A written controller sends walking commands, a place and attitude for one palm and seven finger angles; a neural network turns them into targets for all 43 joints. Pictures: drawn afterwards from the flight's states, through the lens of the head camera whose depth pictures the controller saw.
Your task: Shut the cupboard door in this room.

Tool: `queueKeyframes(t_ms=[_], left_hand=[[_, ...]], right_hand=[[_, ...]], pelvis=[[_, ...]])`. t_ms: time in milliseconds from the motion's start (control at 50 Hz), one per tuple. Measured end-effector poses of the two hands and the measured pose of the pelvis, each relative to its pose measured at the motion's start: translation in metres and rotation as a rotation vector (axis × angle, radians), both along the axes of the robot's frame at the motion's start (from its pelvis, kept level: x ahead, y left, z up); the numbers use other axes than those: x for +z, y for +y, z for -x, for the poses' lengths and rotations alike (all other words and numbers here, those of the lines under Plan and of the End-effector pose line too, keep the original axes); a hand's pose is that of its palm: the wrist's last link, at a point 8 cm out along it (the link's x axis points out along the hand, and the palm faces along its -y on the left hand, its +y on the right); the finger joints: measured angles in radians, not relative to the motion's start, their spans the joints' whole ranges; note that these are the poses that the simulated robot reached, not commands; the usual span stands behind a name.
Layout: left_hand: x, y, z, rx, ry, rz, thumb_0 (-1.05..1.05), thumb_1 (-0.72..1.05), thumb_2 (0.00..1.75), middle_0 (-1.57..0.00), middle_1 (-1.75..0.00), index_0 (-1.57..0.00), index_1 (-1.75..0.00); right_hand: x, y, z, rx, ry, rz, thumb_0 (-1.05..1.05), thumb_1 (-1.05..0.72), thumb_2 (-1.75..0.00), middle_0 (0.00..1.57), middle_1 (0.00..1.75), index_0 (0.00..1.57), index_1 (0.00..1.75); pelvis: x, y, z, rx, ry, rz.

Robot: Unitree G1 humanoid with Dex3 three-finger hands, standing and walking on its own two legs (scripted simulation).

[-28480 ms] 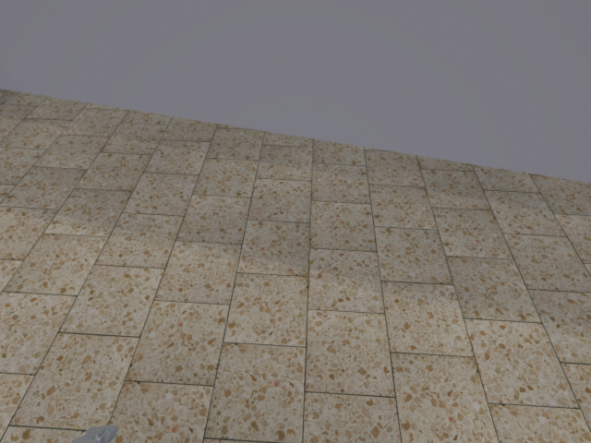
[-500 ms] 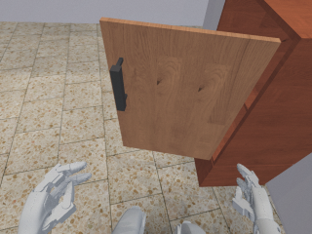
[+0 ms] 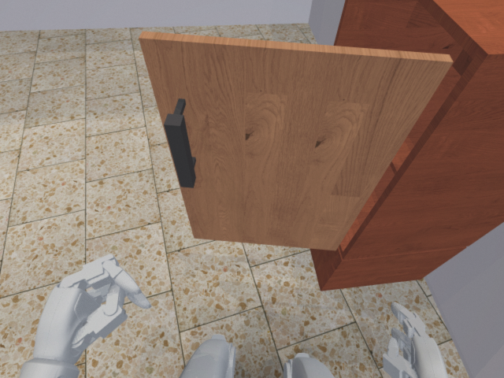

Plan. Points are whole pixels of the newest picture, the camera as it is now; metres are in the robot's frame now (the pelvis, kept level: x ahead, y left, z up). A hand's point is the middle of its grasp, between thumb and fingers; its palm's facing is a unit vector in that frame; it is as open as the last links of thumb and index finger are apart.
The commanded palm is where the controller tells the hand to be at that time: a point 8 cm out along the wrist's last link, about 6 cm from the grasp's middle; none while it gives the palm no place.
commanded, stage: raise the hand and make a fist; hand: left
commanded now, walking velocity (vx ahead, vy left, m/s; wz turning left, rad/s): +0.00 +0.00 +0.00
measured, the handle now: (184, 145) +0.47 +0.16 +0.08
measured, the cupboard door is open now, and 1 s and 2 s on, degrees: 78 78 78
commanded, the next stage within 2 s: bring the fist close to the handle in 0.88 s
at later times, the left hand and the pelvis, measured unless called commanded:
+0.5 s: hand (103, 289) +0.22 +0.21 +0.08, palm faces -0.01 -1.00 -0.03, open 3.1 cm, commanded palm +0.20 +0.26 +0.09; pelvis +0.00 +0.01 +0.02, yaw +1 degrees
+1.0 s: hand (124, 285) +0.22 +0.18 +0.08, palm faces -0.01 -1.00 -0.03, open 3.1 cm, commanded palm +0.21 +0.24 +0.09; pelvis +0.01 -0.01 +0.02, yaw +1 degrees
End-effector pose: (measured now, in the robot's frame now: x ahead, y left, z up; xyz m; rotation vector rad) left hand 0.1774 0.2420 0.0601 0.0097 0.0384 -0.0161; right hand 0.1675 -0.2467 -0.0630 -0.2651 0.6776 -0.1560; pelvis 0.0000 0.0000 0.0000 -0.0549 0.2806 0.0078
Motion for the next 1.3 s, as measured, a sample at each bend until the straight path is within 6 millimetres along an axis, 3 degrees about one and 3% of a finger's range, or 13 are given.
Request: queueKeyframes(t_ms=[220,380,680,1060,1300], left_hand=[[0.013,0.013,-0.004,0.017,-0.028,-0.005,0.02,0.90,0.90,-1.18,-1.37,-1.18,-1.37],[0.020,0.019,-0.011,0.014,-0.029,-0.015,0.02,0.90,0.90,-1.27,-1.47,-1.27,-1.47],[0.024,0.014,-0.026,0.001,-0.018,-0.012,0.02,0.90,0.90,-1.30,-1.50,-1.30,-1.50],[0.026,-0.006,-0.028,0.006,-0.038,-0.022,0.02,0.90,0.90,-1.30,-1.50,-1.30,-1.50],[0.025,-0.022,-0.068,-0.025,-0.058,-0.009,0.02,0.90,0.90,-1.31,-1.50,-1.30,-1.50]], right_hand=[[0.025,0.038,-0.021,0.085,-0.069,-0.027,0.01,-0.90,-0.90,0.20,0.30,0.20,0.29],[0.029,0.050,-0.019,0.121,-0.060,-0.043,0.01,-0.90,-0.90,0.20,0.30,0.20,0.30],[0.027,0.025,0.000,0.072,-0.003,-0.023,0.01,-0.90,-0.90,0.20,0.30,0.20,0.30],[0.019,0.014,-0.012,0.080,-0.017,-0.049,0.01,-0.90,-0.90,0.20,0.30,0.20,0.30],[0.012,0.005,-0.004,0.059,0.017,-0.047,0.01,-0.90,-0.90,0.20,0.30,0.20,0.30]], pelvis=[[0.010,0.012,0.002,0.014,-0.027,0.020],[0.016,0.015,0.001,0.020,-0.042,0.024],[0.022,0.009,-0.004,0.012,-0.050,0.012],[0.017,-0.008,-0.005,0.012,-0.045,-0.002],[0.017,-0.012,-0.004,0.009,-0.045,-0.006]])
